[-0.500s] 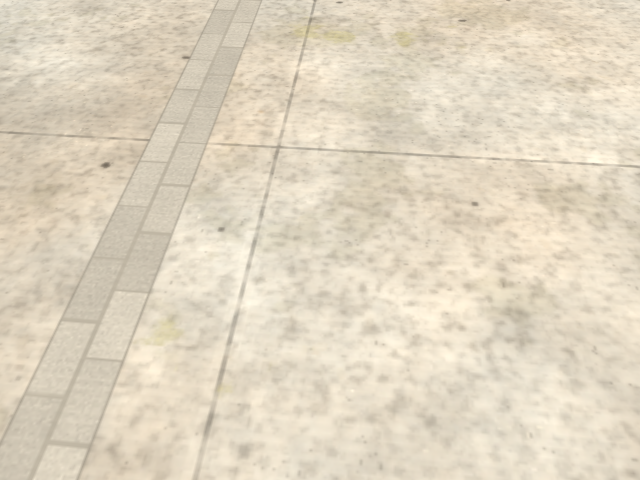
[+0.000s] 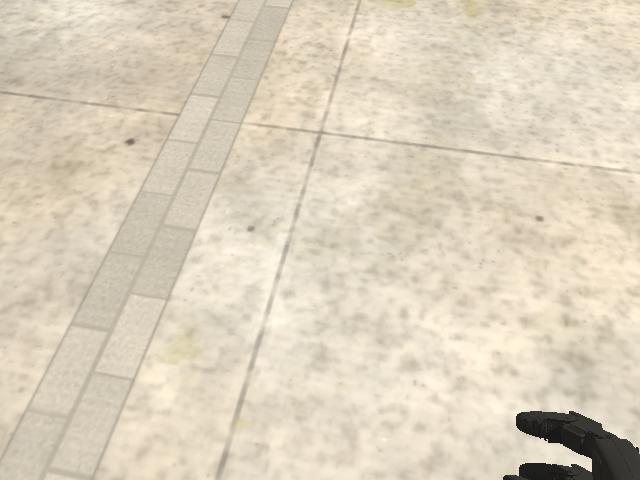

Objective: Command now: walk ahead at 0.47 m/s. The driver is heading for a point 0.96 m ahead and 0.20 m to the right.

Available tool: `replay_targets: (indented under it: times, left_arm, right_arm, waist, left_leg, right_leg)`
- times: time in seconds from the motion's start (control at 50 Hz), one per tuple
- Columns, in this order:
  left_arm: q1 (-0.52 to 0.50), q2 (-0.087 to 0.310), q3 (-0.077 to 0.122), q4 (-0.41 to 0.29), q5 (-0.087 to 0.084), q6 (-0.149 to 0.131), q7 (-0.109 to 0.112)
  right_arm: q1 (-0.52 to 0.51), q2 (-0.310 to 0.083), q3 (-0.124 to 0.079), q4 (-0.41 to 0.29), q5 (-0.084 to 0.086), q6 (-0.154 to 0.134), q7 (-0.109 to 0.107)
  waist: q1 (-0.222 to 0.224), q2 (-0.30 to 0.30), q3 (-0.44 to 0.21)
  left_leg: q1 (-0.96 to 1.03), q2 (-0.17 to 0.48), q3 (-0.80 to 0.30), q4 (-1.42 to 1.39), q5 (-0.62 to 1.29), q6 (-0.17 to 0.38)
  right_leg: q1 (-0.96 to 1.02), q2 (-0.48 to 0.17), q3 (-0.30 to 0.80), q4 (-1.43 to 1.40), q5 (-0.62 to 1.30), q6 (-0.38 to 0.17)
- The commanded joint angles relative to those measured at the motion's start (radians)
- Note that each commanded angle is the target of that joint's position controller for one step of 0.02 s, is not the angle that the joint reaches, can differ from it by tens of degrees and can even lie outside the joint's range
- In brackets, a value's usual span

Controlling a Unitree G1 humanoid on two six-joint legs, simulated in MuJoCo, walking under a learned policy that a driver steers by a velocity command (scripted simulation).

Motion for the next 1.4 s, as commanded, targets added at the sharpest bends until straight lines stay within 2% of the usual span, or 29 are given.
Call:
replay_targets:
  times: [0.02, 0.04, 0.06, 0.08, 0.12, 0.16, 0.22, 0.36, 0.48, 0.52, 0.56, 0.58, 0.6, 0.62, 0.64, 0.68, 0.72, 0.82, 0.94, 1.02, 1.04, 1.06, 1.08, 1.1, 1.14, 1.2, 1.26, 1.34, 1.4]
  left_arm:
    - [-0.062, 0.162, 0.025, -0.069, 0.012, 0.005, 0.002]
    - [0.063, 0.015, -0.014, -0.088, 0.010, -0.015, -0.015]
    - [0.032, 0.038, -0.008, -0.067, -0.017, -0.048, -0.025]
    - [-0.082, 0.117, 0.017, -0.111, -0.049, -0.062, -0.024]
    - [-0.182, 0.132, 0.032, -0.137, -0.039, -0.053, -0.001]
    - [-0.122, 0.083, 0.039, -0.127, -0.030, -0.013, 0.007]
    - [-0.160, 0.070, 0.044, -0.155, -0.030, 0.018, 0.010]
    - [-0.399, 0.076, 0.040, -0.252, -0.011, 0.003, -0.028]
    - [-0.568, 0.062, 0.020, -0.362, -0.012, 0.006, -0.073]
    - [-0.529, 0.096, 0.034, -0.382, -0.014, 0.008, -0.086]
    - [-0.304, 0.182, 0.079, -0.346, -0.018, 0.010, -0.086]
    - [-0.154, 0.265, 0.114, -0.316, -0.009, 0.012, -0.067]
    - [-0.150, 0.385, 0.132, -0.323, 0.004, 0.013, -0.052]
    - [-0.108, 0.332, 0.114, -0.350, 0.015, 0.011, -0.047]
    - [-0.155, 0.276, 0.096, -0.362, 0.022, 0.008, -0.042]
    - [-0.296, 0.201, 0.079, -0.392, -0.009, 0.007, -0.038]
    - [-0.347, 0.186, 0.069, -0.416, 0.008, 0.012, -0.032]
    - [-0.331, 0.249, 0.089, -0.432, -0.005, 0.032, -0.005]
    - [-0.297, 0.213, 0.069, -0.428, 0.002, 0.066, 0.012]
    - [-0.298, 0.171, 0.045, -0.426, 0.006, 0.060, 0.010]
    - [-0.262, 0.125, 0.030, -0.425, 0.025, 0.052, 0.008]
    - [-0.144, 0.091, 0.020, -0.415, 0.034, 0.040, 0.005]
    - [-0.176, 0.137, 0.027, -0.435, 0.009, 0.032, 0.001]
    - [-0.271, 0.213, 0.045, -0.450, -0.009, 0.029, -0.001]
    - [-0.337, 0.218, 0.054, -0.456, -0.004, 0.037, -0.006]
    - [-0.331, 0.155, 0.042, -0.449, 0.004, 0.022, -0.012]
    - [-0.359, 0.103, 0.023, -0.451, 0.004, 0.006, -0.015]
    - [-0.385, 0.123, 0.024, -0.464, -0.010, -0.005, -0.023]
    - [-0.300, 0.136, 0.037, -0.440, -0.009, -0.012, -0.021]
  right_arm:
    - [0.416, -0.225, -0.085, 0.065, -0.003, -0.001, -0.017]
    - [0.544, -0.319, -0.102, 0.092, -0.028, 0.003, -0.022]
    - [0.536, -0.242, -0.076, 0.098, -0.029, 0.006, -0.023]
    - [0.419, -0.189, -0.060, 0.084, -0.020, -0.001, -0.023]
    - [0.256, -0.100, -0.033, 0.061, -0.027, -0.021, -0.015]
    - [0.229, -0.060, -0.023, 0.082, -0.045, -0.032, -0.008]
    - [0.273, -0.099, -0.030, 0.115, -0.049, -0.037, -0.024]
    - [0.364, -0.152, -0.033, 0.126, -0.047, -0.030, -0.068]
    - [0.476, -0.191, -0.046, 0.143, -0.028, 0.015, -0.078]
    - [0.445, -0.221, -0.055, 0.120, -0.024, 0.030, -0.084]
    - [0.402, -0.243, -0.061, 0.093, -0.023, 0.047, -0.093]
    - [0.393, -0.237, -0.056, 0.068, -0.023, 0.041, -0.094]
    - [0.502, -0.075, -0.010, 0.017, -0.061, 0.009, -0.072]
    - [0.437, -0.147, -0.016, -0.001, -0.027, -0.037, -0.055]
    - [0.332, -0.181, -0.029, -0.037, 0.006, -0.053, -0.049]
    - [0.292, -0.177, -0.034, -0.041, -0.020, -0.046, -0.066]
    - [0.319, -0.189, -0.049, -0.058, -0.030, -0.009, -0.073]
    - [0.275, -0.129, -0.031, -0.103, -0.045, 0.026, -0.087]
    - [0.166, -0.148, -0.030, -0.134, -0.034, 0.034, -0.067]
    - [0.220, -0.160, -0.040, -0.131, -0.050, 0.007, -0.051]
    - [0.256, -0.193, -0.046, -0.131, -0.066, 0.002, -0.052]
    - [0.286, -0.247, -0.056, -0.130, -0.072, 0.008, -0.055]
    - [0.387, -0.254, -0.069, -0.086, -0.048, 0.020, -0.055]
    - [0.444, -0.229, -0.065, -0.086, -0.034, 0.016, -0.053]
    - [0.390, -0.217, -0.060, -0.099, -0.031, 0.015, -0.057]
    - [0.340, -0.188, -0.053, -0.109, -0.035, 0.018, -0.062]
    - [0.347, -0.200, -0.060, -0.103, -0.020, 0.019, -0.062]
    - [0.403, -0.234, -0.069, -0.081, -0.007, 0.027, -0.050]
    - [0.410, -0.202, -0.055, -0.072, 0.000, 0.040, -0.046]
  waist:
    - [-0.286, -0.122, -0.222]
    - [-0.217, 0.161, -0.424]
    - [-0.232, 0.191, -0.474]
    - [-0.208, 0.158, -0.275]
    - [-0.127, 0.009, -0.106]
    - [-0.064, 0.066, -0.070]
    - [-0.048, 0.071, -0.010]
    - [-0.103, 0.019, 0.027]
    - [-0.154, 0.012, 0.067]
    - [-0.109, 0.064, 0.013]
    - [0.020, 0.095, -0.107]
    - [0.088, 0.033, -0.195]
    - [-0.035, -0.258, -0.312]
    - [0.019, -0.170, -0.496]
    - [0.032, -0.119, -0.403]
    - [-0.045, 0.023, -0.197]
    - [-0.108, 0.017, -0.146]
    - [-0.116, -0.054, -0.173]
    - [-0.058, -0.126, -0.183]
    - [-0.102, -0.133, -0.164]
    - [-0.095, -0.065, -0.197]
    - [-0.033, 0.130, -0.222]
    - [-0.081, 0.280, -0.218]
    - [-0.152, 0.191, -0.164]
    - [-0.137, 0.117, -0.086]
    - [-0.107, 0.132, -0.068]
    - [-0.118, 0.146, -0.092]
    - [-0.134, 0.148, -0.096]
    - [-0.072, 0.111, -0.085]
  left_leg:
    - [0.677, 0.050, -0.096, 0.047, -0.038, 0.093]
    - [1.057, 0.345, -0.617, -0.052, -0.266, 0.267]
    - [1.033, 0.398, -0.864, -0.244, -0.352, 0.271]
    - [0.868, 0.365, -0.689, -0.265, -0.335, 0.204]
    - [0.511, 0.299, -0.400, -0.318, -0.153, 0.129]
    - [0.349, 0.235, -0.245, -0.371, -0.119, 0.085]
    - [0.287, 0.223, -0.131, -0.427, -0.049, 0.090]
    - [0.416, 0.210, 0.039, -0.441, 0.089, 0.054]
    - [0.681, 0.282, 0.105, -0.320, 0.297, 0.038]
    - [0.700, 0.285, 0.140, -0.194, 0.645, 0.016]
    - [0.645, 0.251, 0.169, 0.133, 0.870, -0.024]
    - [0.434, 0.201, 0.167, 0.421, 0.639, -0.078]
    - [-0.052, -0.020, 0.115, 0.840, -0.415, -0.159]
    - [-0.131, -0.075, -0.135, 0.991, -0.592, -0.151]
    - [-0.196, -0.010, -0.181, 0.978, -0.517, -0.126]
    - [-0.158, 0.064, -0.153, 0.804, -0.403, -0.122]
    - [-0.036, 0.081, -0.152, 0.720, -0.373, -0.133]
    - [0.023, 0.022, -0.117, 0.372, -0.191, -0.182]
    - [0.090, -0.002, -0.120, 0.142, -0.055, -0.174]
    - [0.266, 0.008, -0.111, -0.088, 0.060, -0.091]
    - [0.384, 0.116, -0.216, -0.091, 0.154, -0.048]
    - [0.530, 0.268, -0.401, -0.094, 0.179, 0.074]
    - [0.580, 0.382, -0.674, -0.210, -0.172, 0.203]
    - [0.586, 0.366, -0.753, -0.275, -0.458, 0.211]
    - [0.486, 0.307, -0.638, -0.301, -0.604, 0.143]
    - [0.344, 0.210, -0.441, -0.353, -0.440, 0.092]
    - [0.291, 0.164, -0.299, -0.354, -0.289, 0.085]
    - [0.300, 0.202, -0.295, -0.324, -0.293, 0.096]
    - [0.192, 0.166, -0.305, -0.241, -0.351, 0.057]
  right_leg:
    - [-0.352, -0.162, 0.016, 0.564, 0.962, -0.083]
    - [-0.741, 0.033, 0.030, 1.002, 0.288, -0.016]
    - [-0.854, 0.075, 0.203, 1.179, -0.091, -0.038]
    - [-0.950, 0.014, 0.193, 1.232, -0.044, -0.058]
    - [-0.865, -0.088, 0.145, 1.130, 0.127, -0.073]
    - [-0.744, -0.130, 0.160, 1.045, 0.186, -0.085]
    - [-0.801, -0.136, 0.165, 0.977, 0.251, -0.080]
    - [-0.910, -0.101, 0.105, 0.596, 0.568, -0.054]
    - [-0.983, -0.064, 0.004, 0.433, 0.413, -0.087]
    - [-0.851, 0.000, -0.065, 0.423, 0.303, -0.122]
    - [-0.546, 0.089, -0.096, 0.354, 0.305, -0.176]
    - [-0.248, 0.033, 0.044, 0.296, 0.452, -0.225]
    - [0.159, -0.273, 0.579, 0.299, 0.688, -0.427]
    - [0.246, -0.361, 0.822, 0.182, 0.807, -0.499]
    - [0.182, -0.315, 0.638, 0.191, 0.932, -0.436]
    - [-0.136, -0.222, 0.420, 0.158, 0.909, -0.348]
    - [-0.345, -0.183, 0.358, 0.109, 0.931, -0.332]
    - [-0.450, -0.098, 0.254, 0.137, 0.997, -0.281]
    - [-0.410, -0.107, 0.295, 0.201, 0.763, -0.220]
    - [-0.431, -0.081, 0.358, 0.296, 0.467, -0.162]
    - [-0.490, -0.016, 0.318, 0.385, 0.281, -0.120]
    - [-0.644, 0.102, 0.214, 0.536, -0.086, -0.074]
    - [-0.825, 0.103, 0.130, 0.680, -0.209, -0.039]
    - [-0.931, 0.068, 0.153, 0.832, -0.215, -0.028]
    - [-0.983, 0.010, 0.138, 0.902, -0.070, -0.024]
    - [-0.855, -0.019, 0.089, 0.773, 0.072, -0.028]
    - [-0.706, -0.006, 0.039, 0.566, 0.145, -0.025]
    - [-0.606, 0.012, 0.016, 0.381, 0.204, -0.025]
    - [-0.388, 0.035, 0.007, 0.244, 0.245, -0.049]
